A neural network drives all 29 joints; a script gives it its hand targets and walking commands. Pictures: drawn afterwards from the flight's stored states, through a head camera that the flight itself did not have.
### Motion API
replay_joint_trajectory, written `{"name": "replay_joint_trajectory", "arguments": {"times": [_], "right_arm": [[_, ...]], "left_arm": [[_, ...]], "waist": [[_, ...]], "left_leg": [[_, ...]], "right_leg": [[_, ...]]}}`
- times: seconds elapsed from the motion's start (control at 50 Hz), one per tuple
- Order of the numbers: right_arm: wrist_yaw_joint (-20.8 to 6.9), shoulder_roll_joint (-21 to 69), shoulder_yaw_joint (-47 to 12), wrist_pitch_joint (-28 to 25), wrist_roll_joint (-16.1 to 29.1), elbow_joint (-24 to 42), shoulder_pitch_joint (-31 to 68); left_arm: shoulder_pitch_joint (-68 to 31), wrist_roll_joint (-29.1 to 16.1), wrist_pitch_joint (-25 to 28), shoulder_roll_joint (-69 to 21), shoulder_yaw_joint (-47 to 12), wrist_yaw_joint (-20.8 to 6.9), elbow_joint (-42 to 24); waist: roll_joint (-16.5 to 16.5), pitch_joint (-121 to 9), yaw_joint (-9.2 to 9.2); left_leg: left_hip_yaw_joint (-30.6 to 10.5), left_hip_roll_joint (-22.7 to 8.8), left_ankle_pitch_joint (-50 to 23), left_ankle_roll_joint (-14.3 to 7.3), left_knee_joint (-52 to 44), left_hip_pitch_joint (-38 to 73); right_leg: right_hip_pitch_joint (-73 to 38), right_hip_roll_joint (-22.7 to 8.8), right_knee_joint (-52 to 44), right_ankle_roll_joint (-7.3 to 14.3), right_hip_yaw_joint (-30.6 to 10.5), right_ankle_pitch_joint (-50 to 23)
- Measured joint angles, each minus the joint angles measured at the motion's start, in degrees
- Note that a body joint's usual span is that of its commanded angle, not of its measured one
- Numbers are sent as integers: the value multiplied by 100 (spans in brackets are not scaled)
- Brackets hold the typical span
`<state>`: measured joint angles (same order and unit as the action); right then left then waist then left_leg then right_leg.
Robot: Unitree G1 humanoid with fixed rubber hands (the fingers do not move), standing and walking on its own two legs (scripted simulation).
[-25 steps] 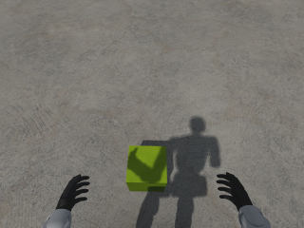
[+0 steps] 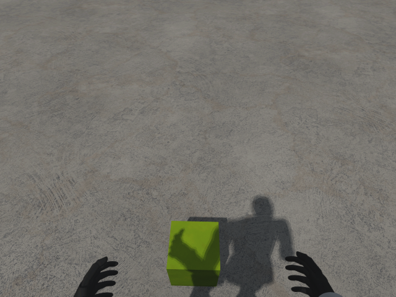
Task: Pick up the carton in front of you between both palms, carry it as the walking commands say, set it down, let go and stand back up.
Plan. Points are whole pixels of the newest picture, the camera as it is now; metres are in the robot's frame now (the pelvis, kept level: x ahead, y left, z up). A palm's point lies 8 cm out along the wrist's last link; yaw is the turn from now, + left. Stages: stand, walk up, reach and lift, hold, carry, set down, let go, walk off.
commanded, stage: let go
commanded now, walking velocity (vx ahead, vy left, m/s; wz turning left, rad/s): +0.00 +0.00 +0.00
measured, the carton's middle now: (194, 254) +0.44 +0.02 -0.65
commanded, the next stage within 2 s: stand in 0.04 s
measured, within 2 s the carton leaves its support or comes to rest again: neither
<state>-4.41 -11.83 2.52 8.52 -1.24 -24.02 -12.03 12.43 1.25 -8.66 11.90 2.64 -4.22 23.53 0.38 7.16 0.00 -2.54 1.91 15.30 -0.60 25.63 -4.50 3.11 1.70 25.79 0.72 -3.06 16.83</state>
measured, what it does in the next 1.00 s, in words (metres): stands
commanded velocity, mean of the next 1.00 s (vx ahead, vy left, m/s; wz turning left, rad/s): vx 0.00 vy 0.00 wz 0.00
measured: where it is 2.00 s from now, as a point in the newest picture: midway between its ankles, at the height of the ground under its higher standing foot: outside the picture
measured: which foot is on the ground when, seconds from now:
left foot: down 0.00-1.00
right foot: down 0.00-1.00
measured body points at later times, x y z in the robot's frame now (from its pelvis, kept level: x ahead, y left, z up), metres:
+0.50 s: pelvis +0.02 +0.00 +0.00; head +0.03 +0.01 +0.45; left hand +0.16 +0.29 -0.10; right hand +0.17 -0.29 -0.10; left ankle -0.01 +0.11 -0.74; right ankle -0.02 -0.11 -0.74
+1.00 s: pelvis +0.01 +0.00 +0.00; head +0.01 +0.01 +0.45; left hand +0.13 +0.30 -0.10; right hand +0.13 -0.30 -0.10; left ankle -0.01 +0.11 -0.74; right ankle -0.02 -0.11 -0.74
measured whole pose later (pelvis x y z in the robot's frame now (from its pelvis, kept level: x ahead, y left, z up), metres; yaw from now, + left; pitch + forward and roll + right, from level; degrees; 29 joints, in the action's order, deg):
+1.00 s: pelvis +0.01 +0.00 +0.00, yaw +0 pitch -2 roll +0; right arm 1.2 -20.4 1.0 -0.5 -1.7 -51.7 -8.5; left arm 9.3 1.6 0.0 20.5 1.1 1.2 50.1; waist 0.2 0.8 0.1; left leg -1.9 1.5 14.6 -0.8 24.0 -7.7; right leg 6.0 1.4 23.3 0.4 -2.8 15.6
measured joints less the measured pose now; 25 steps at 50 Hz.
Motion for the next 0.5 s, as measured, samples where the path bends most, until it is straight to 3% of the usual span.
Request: {"name": "replay_joint_trajectory", "arguments": {"times": [0.06, 0.16, 0.5], "right_arm": [[130, -43, -53, 35, -19, -53, 13], [434, -368, -45, -406, -83, -900, 144], [550, -738, -59, -820, -106, -1967, 313]], "left_arm": [[12, -18, 144, 31, -25, 103, 172], [-63, 95, 469, 381, -10, 393, 904], [-157, 83, 785, 746, -49, 531, 1869]], "waist": [[-4, -116, 14], [-13, -519, 4], [-11, -683, 2]], "left_leg": [[8, -12, 34, 4, 78, -119], [3, -48, 176, 15, 376, -621], [52, -35, 244, -21, 277, -608]], "right_leg": [[111, 12, 57, -3, 2, 23], [566, 52, 253, -2, 28, 108], [557, 11, 147, -23, 15, 166]]}}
